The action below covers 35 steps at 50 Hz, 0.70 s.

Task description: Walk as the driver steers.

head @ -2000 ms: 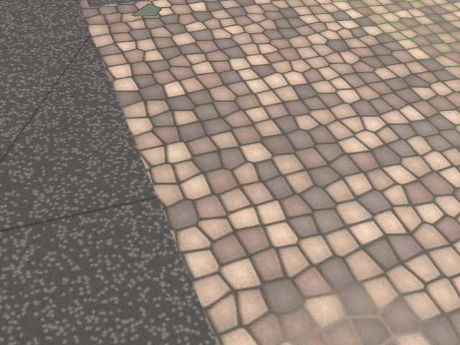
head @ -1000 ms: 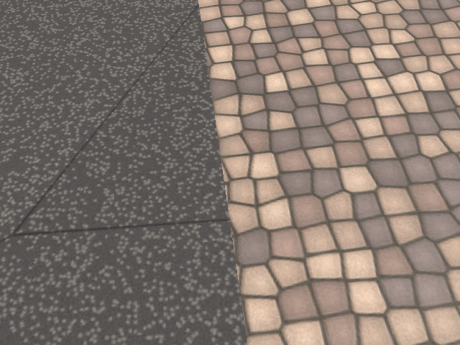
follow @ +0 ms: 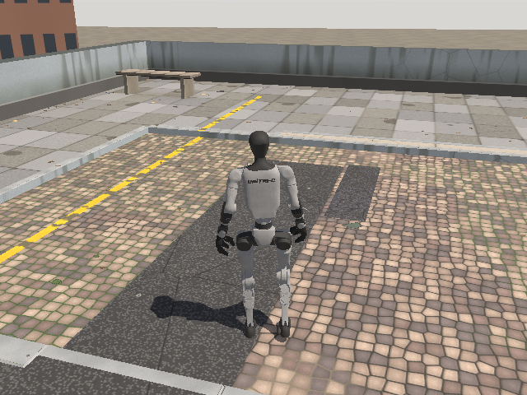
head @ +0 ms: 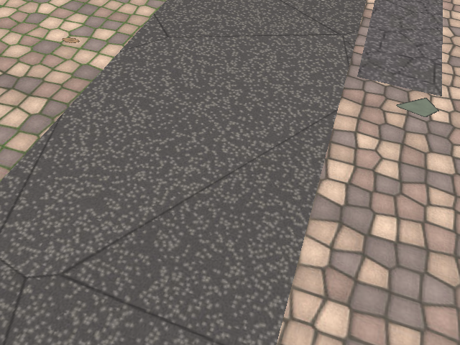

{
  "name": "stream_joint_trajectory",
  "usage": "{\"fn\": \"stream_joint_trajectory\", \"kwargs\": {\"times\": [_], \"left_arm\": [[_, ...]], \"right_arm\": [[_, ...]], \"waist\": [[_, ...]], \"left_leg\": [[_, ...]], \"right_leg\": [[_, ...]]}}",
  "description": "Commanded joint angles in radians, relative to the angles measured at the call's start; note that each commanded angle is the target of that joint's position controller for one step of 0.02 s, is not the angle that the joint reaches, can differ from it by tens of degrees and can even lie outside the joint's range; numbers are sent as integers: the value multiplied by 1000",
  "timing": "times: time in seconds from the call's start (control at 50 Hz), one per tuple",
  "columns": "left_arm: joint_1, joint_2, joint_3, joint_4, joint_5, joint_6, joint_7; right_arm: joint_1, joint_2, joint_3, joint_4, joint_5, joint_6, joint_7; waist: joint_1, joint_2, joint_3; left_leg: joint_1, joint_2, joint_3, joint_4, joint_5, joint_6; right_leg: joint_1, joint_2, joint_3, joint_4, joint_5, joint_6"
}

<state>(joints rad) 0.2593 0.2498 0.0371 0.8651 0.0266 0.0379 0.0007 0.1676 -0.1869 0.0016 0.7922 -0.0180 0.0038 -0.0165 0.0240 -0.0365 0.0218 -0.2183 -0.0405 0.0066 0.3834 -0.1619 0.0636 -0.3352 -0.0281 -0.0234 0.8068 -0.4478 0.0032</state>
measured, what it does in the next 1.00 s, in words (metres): walks ahead: right foot, then left foot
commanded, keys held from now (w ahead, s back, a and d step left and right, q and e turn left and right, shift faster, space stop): w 0.62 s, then w+e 0.38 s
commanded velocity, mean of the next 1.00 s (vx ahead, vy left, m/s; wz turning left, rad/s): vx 0.42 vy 0.00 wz -0.09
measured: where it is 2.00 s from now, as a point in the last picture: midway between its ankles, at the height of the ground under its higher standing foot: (284, 233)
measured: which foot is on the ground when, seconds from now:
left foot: down 0.00-0.22, up 0.24-0.66, down 0.68-1.00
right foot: up 0.00-0.20, down 0.22-0.68, up 0.70-1.00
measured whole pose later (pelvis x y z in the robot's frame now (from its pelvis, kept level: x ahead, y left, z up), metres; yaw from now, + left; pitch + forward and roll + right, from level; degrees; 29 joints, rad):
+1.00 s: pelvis +0.37 +0.03 +0.00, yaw -9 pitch +0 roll +1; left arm 0.19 0.23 0.07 0.92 0.03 -0.01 -0.04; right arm 0.38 -0.20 -0.04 0.99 -0.02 -0.10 -0.01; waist -0.01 -0.04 0.04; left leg -0.02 -0.05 0.23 0.24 -0.23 0.08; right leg -0.67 -0.10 0.00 0.98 -0.07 -0.07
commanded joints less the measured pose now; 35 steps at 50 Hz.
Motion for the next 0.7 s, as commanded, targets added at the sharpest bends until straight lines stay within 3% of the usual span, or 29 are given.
{"fn": "stream_joint_trajectory", "kwargs": {"times": [0.02,0.12,0.18,0.2,0.22,0.24,0.26,0.28,0.32,0.36,0.48,0.58,0.62,0.64,0.66,0.68,0.7], "left_arm": [[-5,89,25,-43,8,-17,-12],[-6,60,22,-33,3,-51,-18],[115,43,21,23,-1,-63,-8],[187,61,26,53,2,-70,-1],[283,121,35,71,12,-81,9],[289,216,56,66,-2,-84,10],[234,185,52,67,2,-82,11],[149,150,43,45,-6,-88,7],[100,121,38,30,-17,-107,1],[146,91,30,56,-18,-124,-1],[256,75,23,116,-14,-131,-1],[275,100,27,144,-8,-133,9],[240,113,29,146,-8,-131,12],[231,119,30,149,-9,-129,12],[212,121,29,148,-12,-125,11],[205,98,20,127,-19,-125,7],[316,-38,-8,97,-54,-122,-2]], "right_arm": [[89,-182,-55,4,-1,-8,-1],[84,-192,-71,33,2,-27,9],[38,-196,-81,36,16,-22,14],[18,-168,-77,29,14,-22,13],[-34,-96,-57,-5,10,-28,16],[-70,-61,-46,-40,9,-38,21],[-86,-139,-64,-41,-20,-42,25],[-28,-148,-70,-16,-11,-47,39],[31,-159,-75,31,-18,-50,55],[17,-134,-68,39,-26,-46,59],[-174,-96,-48,-15,-18,-37,59],[-250,-100,-40,-46,-10,-42,57],[-185,-116,-48,-31,-9,-48,48],[-97,-134,-58,-4,-10,-54,40],[72,-155,-72,52,-12,-65,29],[242,-217,-92,91,-36,-78,16],[321,-323,-116,98,-57,-79,11]], "waist": [[-44,180,-9],[-28,152,7],[43,115,16],[73,68,22],[111,-96,19],[105,-225,81],[65,-86,156],[2,-68,150],[-27,-61,99],[-18,-49,68],[34,-60,103],[41,-75,115],[-4,-77,84],[-43,-72,35],[-119,-37,-55],[-180,24,-167],[-132,272,-326]], "left_leg": [[107,248,-292,-244,-290,153],[43,256,-297,-259,-336,169],[-148,206,-236,-185,-427,136],[-279,161,-200,-87,-465,105],[-441,76,-97,162,-444,54],[-608,-35,41,370,-352,21],[-590,40,-51,465,-254,28],[-555,64,-64,493,-175,22],[-505,78,-28,538,-84,-3],[-506,90,-1,572,-14,-21],[-523,102,58,412,84,-60],[-394,73,90,224,65,-13],[-272,41,97,181,17,26],[-147,9,100,156,-5,44],[61,-13,105,94,26,65],[328,134,-46,73,-67,100],[609,467,-532,-16,-254,198]], "right_leg": [[-117,5,-8,0,18,-4],[-17,15,-23,-153,10,-41],[261,56,-77,-396,148,-81],[398,40,-28,-444,110,-95],[499,-159,241,-596,-126,-131],[464,-363,580,-765,-395,-203],[330,-382,598,-774,-398,-242],[302,-323,523,-764,-321,-223],[322,-229,350,-762,-87,-178],[345,-186,245,-741,118,-172],[351,-157,130,-709,441,-191],[386,-192,97,-656,649,-186],[403,-203,76,-570,865,-166],[397,-195,72,-457,1018,-153],[348,-158,45,-268,1049,-134],[156,-111,25,-11,787,-119],[-189,51,-36,368,95,-74]]}}
Velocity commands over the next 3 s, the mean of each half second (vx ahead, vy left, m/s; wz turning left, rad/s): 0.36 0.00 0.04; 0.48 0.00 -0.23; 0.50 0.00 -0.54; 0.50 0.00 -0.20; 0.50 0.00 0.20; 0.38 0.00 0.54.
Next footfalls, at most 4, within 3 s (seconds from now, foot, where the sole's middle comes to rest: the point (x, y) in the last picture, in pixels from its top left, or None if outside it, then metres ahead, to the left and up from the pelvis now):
0.22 right None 0.06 -0.11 -0.78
0.68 left None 0.37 0.09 -0.78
1.24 right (268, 307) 0.63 -0.11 -0.78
1.76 left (262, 211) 0.99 -0.10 -0.78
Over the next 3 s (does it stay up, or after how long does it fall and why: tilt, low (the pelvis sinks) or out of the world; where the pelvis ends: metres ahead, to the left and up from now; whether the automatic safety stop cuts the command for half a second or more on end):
stays up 1.34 -0.34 -0.01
